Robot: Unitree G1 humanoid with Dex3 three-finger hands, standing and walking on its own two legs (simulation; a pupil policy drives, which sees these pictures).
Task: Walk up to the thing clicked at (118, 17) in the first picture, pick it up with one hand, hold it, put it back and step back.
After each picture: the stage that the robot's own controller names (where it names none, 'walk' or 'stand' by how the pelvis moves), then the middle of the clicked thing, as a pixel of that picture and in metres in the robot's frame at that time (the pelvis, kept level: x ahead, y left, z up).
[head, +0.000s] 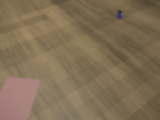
stand; (119, 14) +2.15 -0.65 -0.72
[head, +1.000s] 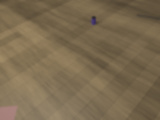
walk; (93, 20) +2.10 -0.10 -0.70
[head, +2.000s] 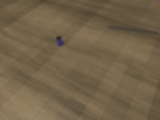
walk; (59, 41) +1.48 +0.31 -0.72
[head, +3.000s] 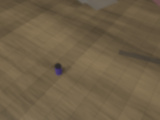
walk; (58, 69) +0.97 +0.24 -0.71
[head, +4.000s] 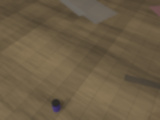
walk; (56, 105) +0.60 +0.16 -0.70
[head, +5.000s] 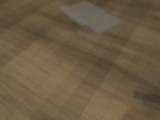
stand; out of the picture +0.41 +0.15 -0.70
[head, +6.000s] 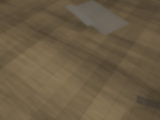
stand; out of the picture +0.40 +0.14 -0.72
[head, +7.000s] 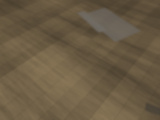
stand; out of the picture +0.42 +0.11 -0.72
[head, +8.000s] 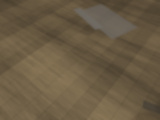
stand; out of the picture +0.40 +0.12 -0.73
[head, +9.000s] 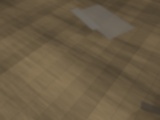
stand; out of the picture +0.38 +0.13 -0.73
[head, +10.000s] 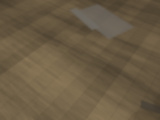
stand; out of the picture +0.39 +0.13 -0.73
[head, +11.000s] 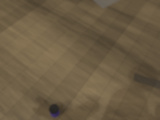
go down; (54, 110) +0.42 +0.13 -0.64
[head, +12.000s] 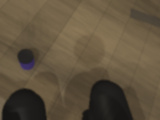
go down; (26, 60) +0.48 +0.17 -0.30
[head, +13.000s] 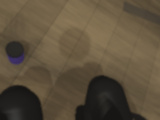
close in; (15, 53) +0.48 +0.18 -0.28
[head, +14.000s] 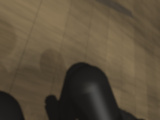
close in; out of the picture +0.47 +0.22 -0.23
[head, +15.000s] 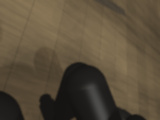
close; out of the picture +0.46 +0.22 -0.23
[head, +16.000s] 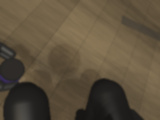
lift; (11, 72) +0.36 +0.21 -0.12
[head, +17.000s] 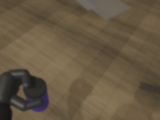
hold; (37, 95) +0.32 +0.14 +0.02
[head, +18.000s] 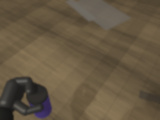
hold; (40, 102) +0.30 +0.14 +0.00
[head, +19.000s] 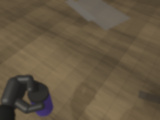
hold; (41, 100) +0.31 +0.14 +0.00
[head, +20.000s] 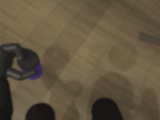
crouch; (31, 66) +0.42 +0.15 -0.08
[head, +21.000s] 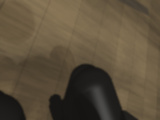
lower; out of the picture +0.44 +0.23 -0.24
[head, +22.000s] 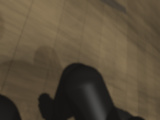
lower; out of the picture +0.45 +0.24 -0.24
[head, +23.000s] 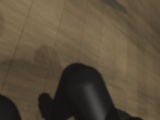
lower; out of the picture +0.45 +0.24 -0.25
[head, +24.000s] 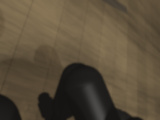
lower; out of the picture +0.45 +0.24 -0.25
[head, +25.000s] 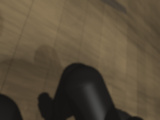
loosen; out of the picture +0.45 +0.23 -0.25
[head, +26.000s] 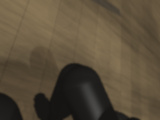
withdraw; out of the picture +0.45 +0.23 -0.26
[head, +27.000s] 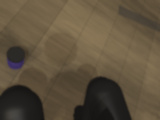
stand; (15, 58) +0.45 +0.19 -0.28
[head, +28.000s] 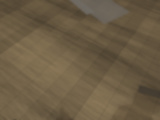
stand; out of the picture +0.39 +0.11 -0.64
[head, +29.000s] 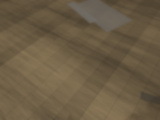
stand; out of the picture +0.40 +0.13 -0.66
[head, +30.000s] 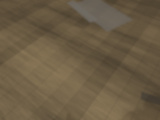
stand; out of the picture +0.39 +0.12 -0.66
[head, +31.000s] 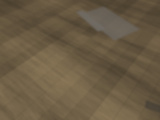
stand; out of the picture +0.40 +0.11 -0.72
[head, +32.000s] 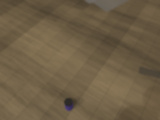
walk; (68, 104) +0.52 +0.10 -0.70
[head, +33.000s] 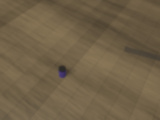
walk; (62, 71) +0.82 +0.09 -0.70
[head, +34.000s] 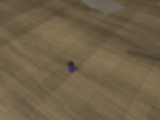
stand; (71, 67) +1.10 +0.12 -0.71
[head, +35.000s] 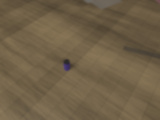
stand; (66, 65) +1.07 +0.13 -0.73
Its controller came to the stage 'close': yes
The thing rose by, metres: 0.70
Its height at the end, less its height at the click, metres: +0.00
